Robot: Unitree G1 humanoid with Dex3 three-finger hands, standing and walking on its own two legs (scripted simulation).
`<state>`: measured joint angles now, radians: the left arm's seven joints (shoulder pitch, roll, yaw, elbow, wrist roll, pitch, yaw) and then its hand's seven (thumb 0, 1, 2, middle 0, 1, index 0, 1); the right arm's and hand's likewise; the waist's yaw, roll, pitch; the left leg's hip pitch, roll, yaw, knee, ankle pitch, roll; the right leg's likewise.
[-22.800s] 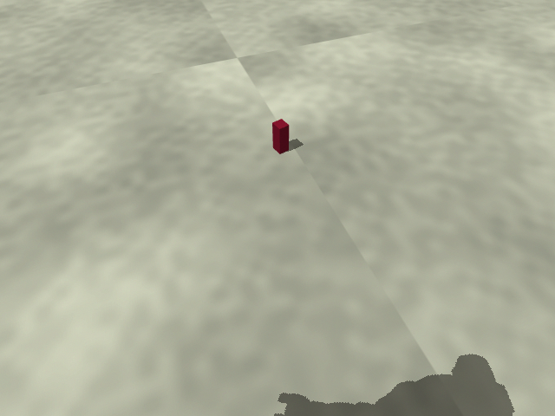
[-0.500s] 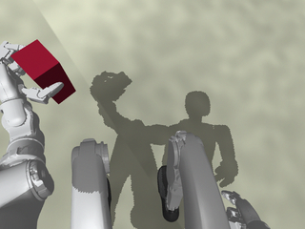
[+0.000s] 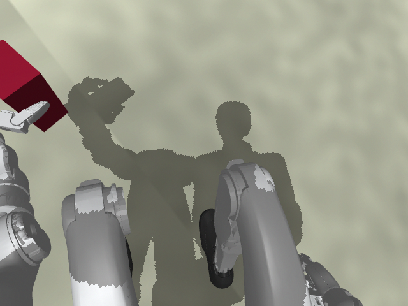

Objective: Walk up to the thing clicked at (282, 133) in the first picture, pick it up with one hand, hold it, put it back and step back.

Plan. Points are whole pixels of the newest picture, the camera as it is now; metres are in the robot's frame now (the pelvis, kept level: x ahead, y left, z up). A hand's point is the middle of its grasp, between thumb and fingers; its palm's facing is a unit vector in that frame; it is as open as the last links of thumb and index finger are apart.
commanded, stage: crouch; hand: left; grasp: from the side
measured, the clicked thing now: (27, 93) +0.48 +0.27 -0.09
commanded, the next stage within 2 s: lower in 0.18 s
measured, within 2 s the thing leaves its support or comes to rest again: rests again in 1.90 s
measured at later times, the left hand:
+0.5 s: hand (23, 104) +0.48 +0.29 -0.13, palm faces +0.38 -0.92 -0.02, open 10.7 cm
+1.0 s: hand (34, 114) +0.48 +0.29 -0.18, palm faces +0.40 -0.92 -0.03, open 10.6 cm
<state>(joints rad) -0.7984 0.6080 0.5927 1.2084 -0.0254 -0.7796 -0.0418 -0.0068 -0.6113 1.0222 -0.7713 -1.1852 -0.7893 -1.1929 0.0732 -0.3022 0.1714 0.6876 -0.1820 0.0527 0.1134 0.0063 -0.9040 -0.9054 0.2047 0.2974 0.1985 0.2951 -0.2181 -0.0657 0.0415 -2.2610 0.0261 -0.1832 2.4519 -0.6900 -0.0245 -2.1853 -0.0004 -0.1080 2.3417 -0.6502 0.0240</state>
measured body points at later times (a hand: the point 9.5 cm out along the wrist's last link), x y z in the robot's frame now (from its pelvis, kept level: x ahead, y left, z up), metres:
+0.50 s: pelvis +0.00 +0.01 -0.02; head +0.24 +0.12 +0.34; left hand +0.45 +0.34 -0.13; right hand +0.10 -0.27 -0.10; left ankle +0.08 +0.13 -0.29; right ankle +0.11 -0.12 -0.29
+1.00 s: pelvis +0.00 +0.01 -0.03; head +0.26 +0.14 +0.31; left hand +0.45 +0.34 -0.18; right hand +0.10 -0.27 -0.09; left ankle +0.08 +0.13 -0.29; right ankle +0.11 -0.12 -0.29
